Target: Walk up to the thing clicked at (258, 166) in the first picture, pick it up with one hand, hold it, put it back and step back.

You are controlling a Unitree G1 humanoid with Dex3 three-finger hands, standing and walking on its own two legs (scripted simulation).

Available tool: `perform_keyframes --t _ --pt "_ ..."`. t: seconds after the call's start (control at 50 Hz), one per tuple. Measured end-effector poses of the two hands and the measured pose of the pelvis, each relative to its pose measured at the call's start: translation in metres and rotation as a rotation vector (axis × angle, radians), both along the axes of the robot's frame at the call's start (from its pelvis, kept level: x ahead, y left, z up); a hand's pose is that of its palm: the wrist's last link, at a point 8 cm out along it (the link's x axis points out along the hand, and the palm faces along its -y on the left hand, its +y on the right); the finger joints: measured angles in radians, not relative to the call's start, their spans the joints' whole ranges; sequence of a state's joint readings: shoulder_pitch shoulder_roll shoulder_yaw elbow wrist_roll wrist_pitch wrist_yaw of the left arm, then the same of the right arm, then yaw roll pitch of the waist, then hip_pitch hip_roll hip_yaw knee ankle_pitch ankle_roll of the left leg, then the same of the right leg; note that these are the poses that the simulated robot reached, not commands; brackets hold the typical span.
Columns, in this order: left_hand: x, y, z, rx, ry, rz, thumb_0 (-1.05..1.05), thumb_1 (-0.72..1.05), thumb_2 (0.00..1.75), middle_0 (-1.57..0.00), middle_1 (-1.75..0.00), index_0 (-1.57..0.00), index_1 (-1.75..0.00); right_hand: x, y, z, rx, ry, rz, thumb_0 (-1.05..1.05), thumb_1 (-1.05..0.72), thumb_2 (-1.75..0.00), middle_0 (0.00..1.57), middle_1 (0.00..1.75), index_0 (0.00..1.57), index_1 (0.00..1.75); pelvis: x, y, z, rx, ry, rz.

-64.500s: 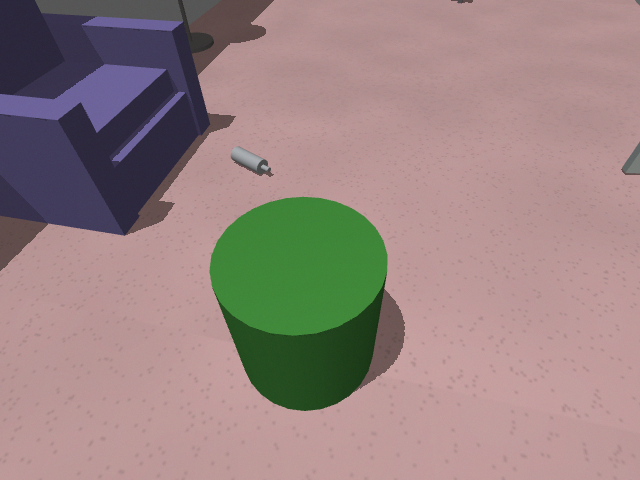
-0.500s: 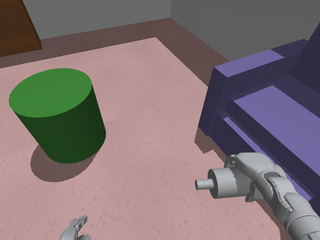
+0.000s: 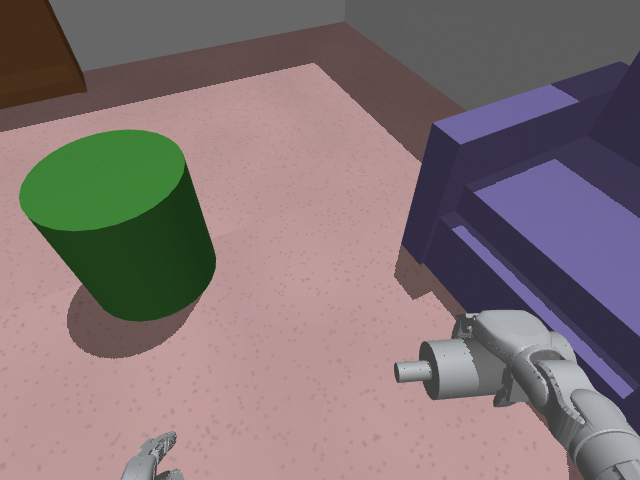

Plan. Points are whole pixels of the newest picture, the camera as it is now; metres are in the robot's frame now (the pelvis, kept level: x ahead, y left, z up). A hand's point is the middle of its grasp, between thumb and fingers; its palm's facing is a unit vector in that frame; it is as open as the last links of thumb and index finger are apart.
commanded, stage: crouch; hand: right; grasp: from above
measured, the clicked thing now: (478, 365) +0.30 -0.20 -0.07
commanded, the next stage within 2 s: lower in 1.70 s
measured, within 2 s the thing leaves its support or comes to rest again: neither
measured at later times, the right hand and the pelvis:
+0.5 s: hand (461, 393) +0.33 -0.24 -0.29, palm faces -0.40 -0.07 -0.91, open 10.7 cm; pelvis -0.06 -0.01 -0.18, yaw +0 degrees
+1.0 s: hand (441, 411) +0.36 -0.25 -0.48, palm faces -0.44 -0.03 -0.90, open 10.8 cm; pelvis -0.07 +0.00 -0.32, yaw +3 degrees
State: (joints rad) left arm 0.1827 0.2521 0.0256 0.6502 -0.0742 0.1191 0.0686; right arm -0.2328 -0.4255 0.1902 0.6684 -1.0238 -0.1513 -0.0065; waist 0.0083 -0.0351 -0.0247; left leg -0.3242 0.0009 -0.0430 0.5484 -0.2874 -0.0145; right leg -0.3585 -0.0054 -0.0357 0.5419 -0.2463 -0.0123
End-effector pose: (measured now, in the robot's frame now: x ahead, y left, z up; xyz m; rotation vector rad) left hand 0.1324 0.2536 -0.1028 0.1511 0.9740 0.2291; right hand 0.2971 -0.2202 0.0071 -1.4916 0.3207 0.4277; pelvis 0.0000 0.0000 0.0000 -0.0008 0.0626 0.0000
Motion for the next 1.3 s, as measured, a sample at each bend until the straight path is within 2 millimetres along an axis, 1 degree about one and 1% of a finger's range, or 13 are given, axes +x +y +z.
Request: perform_keyframes --t 0.1,0.2,0.28,0.36,0.5,0.58,0.64,0.76,0.9,1.0,1.1,1.2,1.3 --pt "-0.008 0.005 -0.016 0.025 0.042 -0.025 0.01 0.90 0.90 -0.20 -0.30 -0.20 -0.30 0.000 -0.002 -0.035 -0.025 -0.008 0.020 0.00 0.10 -0.57 0.59 0.67 0.63 0.65 -0.008 0.001 -0.017 0.007 0.074 -0.010" --pt "-0.026 0.015 -0.047 0.061 0.098 -0.033 0.01 0.90 0.90 -0.20 -0.30 -0.20 -0.30 0.006 -0.006 -0.081 -0.065 -0.038 0.037 -0.01 0.11 -0.58 0.59 0.68 0.63 0.66 -0.020 0.001 -0.049 0.022 0.175 -0.019" --pt "-0.050 0.023 -0.080 0.088 0.158 -0.021 0.01 0.90 0.90 -0.20 -0.30 -0.20 -0.30 0.013 -0.009 -0.125 -0.081 -0.052 0.038 -0.01 0.11 -0.58 0.59 0.69 0.63 0.67 -0.032 -0.001 -0.082 0.033 0.256 -0.020" --pt "-0.081 0.027 -0.117 0.114 0.225 0.000 0.01 0.91 0.90 -0.20 -0.30 -0.20 -0.30 0.020 -0.013 -0.168 -0.097 -0.061 0.039 -0.01 0.12 -0.58 0.59 0.70 0.63 0.68 -0.043 -0.004 -0.116 0.044 0.330 -0.019" --pt "-0.133 0.022 -0.182 0.124 0.331 0.039 0.01 0.91 0.90 -0.20 -0.30 -0.20 -0.30 0.037 -0.018 -0.236 -0.105 -0.070 0.016 -0.01 0.12 -0.61 0.58 0.72 0.62 0.70 -0.061 -0.010 -0.176 0.057 0.434 -0.011" --pt "-0.154 0.015 -0.215 0.111 0.368 0.042 0.01 0.90 0.90 -0.20 -0.30 -0.20 -0.30 0.043 -0.020 -0.274 -0.106 -0.046 0.011 -0.01 0.14 -0.65 0.56 0.74 0.60 0.72 -0.069 -0.012 -0.207 0.064 0.474 -0.008" --pt "-0.163 0.011 -0.238 0.099 0.383 0.036 0.01 0.90 0.90 -0.20 -0.30 -0.21 -0.30 0.045 -0.022 -0.303 -0.100 -0.019 0.009 -0.01 0.15 -0.67 0.56 0.75 0.60 0.73 -0.073 -0.012 -0.229 0.070 0.500 -0.007" --pt "-0.166 0.007 -0.275 0.090 0.403 -0.004 0.01 0.90 0.90 -0.20 -0.30 -0.21 -0.30 0.046 -0.023 -0.360 -0.066 0.012 0.025 -0.01 0.15 -0.68 0.56 0.75 0.59 0.74 -0.078 -0.010 -0.267 0.082 0.546 -0.003" --pt "-0.154 0.012 -0.309 0.102 0.416 -0.066 0.01 0.90 0.90 -0.20 -0.30 -0.21 -0.30 0.056 -0.030 -0.408 -0.056 -0.019 0.032 -0.01 0.15 -0.69 0.56 0.75 0.60 0.73 -0.077 -0.006 -0.304 0.093 0.585 0.004" --pt "-0.145 0.017 -0.326 0.102 0.419 -0.095 0.01 0.90 0.90 -0.20 -0.30 -0.21 -0.30 0.064 -0.033 -0.432 -0.063 -0.024 0.011 -0.01 0.15 -0.69 0.55 0.75 0.59 0.73 -0.075 -0.004 -0.322 0.095 0.596 0.012" --pt "-0.142 0.020 -0.340 0.097 0.424 -0.105 0.01 0.90 0.90 -0.20 -0.30 -0.21 -0.30 0.069 -0.034 -0.449 -0.057 -0.018 -0.008 -0.01 0.14 -0.68 0.55 0.75 0.59 0.73 -0.074 -0.002 -0.335 0.096 0.594 0.027" --pt "-0.147 0.020 -0.351 0.092 0.441 -0.108 0.01 0.91 0.90 -0.20 -0.30 -0.21 -0.30 0.074 -0.035 -0.464 -0.043 -0.023 -0.009 -0.01 0.14 -0.68 0.54 0.76 0.58 0.74 -0.074 -0.001 -0.349 0.099 0.589 0.040" --pt "-0.156 0.019 -0.364 0.090 0.462 -0.098 0.00 0.91 0.90 -0.20 -0.30 -0.21 -0.30 0.074 -0.036 -0.483 -0.045 -0.013 0.001 -0.01 0.13 -0.67 0.53 0.77 0.57 0.75 -0.076 -0.002 -0.365 0.104 0.581 0.048"
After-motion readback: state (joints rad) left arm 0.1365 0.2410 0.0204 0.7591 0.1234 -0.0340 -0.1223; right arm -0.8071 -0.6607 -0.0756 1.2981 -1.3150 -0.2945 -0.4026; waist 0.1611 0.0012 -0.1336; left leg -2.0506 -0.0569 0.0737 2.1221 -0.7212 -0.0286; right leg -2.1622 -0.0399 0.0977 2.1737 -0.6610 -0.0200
